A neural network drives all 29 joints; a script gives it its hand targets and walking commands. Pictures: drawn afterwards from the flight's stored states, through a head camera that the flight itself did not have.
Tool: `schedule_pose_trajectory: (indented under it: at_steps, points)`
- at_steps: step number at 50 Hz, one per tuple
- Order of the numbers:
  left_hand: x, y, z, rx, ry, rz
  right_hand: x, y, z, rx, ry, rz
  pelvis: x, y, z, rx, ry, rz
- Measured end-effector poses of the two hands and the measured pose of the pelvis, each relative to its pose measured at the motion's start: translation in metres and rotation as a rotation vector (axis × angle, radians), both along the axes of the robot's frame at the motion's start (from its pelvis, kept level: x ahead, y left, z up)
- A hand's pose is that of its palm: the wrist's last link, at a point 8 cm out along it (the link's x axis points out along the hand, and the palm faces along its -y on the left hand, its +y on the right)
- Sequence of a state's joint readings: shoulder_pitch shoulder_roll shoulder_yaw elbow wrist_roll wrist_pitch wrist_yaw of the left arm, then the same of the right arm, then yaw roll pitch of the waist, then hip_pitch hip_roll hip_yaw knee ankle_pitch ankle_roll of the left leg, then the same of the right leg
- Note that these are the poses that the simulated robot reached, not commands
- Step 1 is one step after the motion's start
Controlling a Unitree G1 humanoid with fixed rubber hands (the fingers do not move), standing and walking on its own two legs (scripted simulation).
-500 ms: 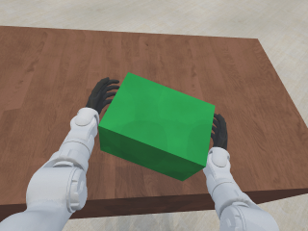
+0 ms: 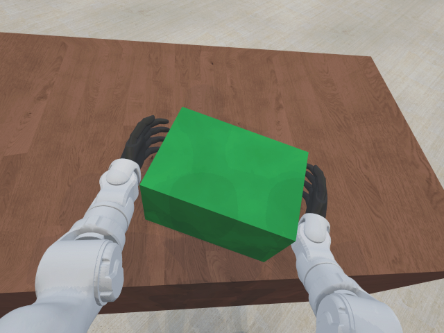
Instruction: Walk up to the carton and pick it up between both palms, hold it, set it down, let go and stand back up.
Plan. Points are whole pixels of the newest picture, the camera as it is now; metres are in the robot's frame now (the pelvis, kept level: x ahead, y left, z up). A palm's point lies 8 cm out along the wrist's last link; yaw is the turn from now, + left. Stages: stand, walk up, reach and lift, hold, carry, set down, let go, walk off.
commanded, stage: set down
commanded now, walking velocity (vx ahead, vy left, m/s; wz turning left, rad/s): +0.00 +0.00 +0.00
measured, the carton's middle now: (224, 186) +0.39 -0.02 -0.03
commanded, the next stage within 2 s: none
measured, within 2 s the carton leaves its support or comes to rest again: rests again in 0.12 s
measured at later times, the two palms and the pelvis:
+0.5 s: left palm (121, 169) +0.39 +0.16 +0.04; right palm (320, 220) +0.30 -0.19 +0.01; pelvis -0.04 +0.00 -0.01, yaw +0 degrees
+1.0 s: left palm (112, 189) +0.37 +0.18 +0.00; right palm (318, 224) +0.29 -0.18 +0.01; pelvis -0.06 +0.00 -0.02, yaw +0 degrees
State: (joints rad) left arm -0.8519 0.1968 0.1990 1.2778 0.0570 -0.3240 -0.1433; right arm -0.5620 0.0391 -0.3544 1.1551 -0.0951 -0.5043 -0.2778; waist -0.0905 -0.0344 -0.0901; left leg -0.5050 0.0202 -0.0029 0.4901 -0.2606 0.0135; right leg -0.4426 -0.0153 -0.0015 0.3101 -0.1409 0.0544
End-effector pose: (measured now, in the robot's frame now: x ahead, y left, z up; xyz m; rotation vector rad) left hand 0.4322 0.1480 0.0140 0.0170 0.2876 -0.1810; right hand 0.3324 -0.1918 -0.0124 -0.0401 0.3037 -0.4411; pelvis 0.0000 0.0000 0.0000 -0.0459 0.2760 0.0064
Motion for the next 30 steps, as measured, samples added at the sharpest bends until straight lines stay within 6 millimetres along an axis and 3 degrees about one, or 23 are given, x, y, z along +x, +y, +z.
schedule_pose_trajectory:
  at_steps: [11, 19, 30]
  points:
    - [-0.008, 0.012, 0.009, 0.073, 0.025, 0.025, 0.001, -0.001, 0.009, 0.075, -0.013, -0.082, -0.010, 0.000, -0.002, -0.001, 0.003, -0.001]
    - [-0.024, 0.010, 0.020, 0.050, 0.012, 0.018, -0.015, 0.002, 0.015, 0.095, 0.027, -0.100, -0.027, 0.002, -0.005, -0.003, -0.030, 0.000]
    - [-0.053, 0.023, 0.020, 0.033, 0.013, 0.039, -0.042, 0.007, 0.018, 0.074, 0.093, -0.085, -0.054, 0.002, -0.010, -0.003, -0.068, 0.002]
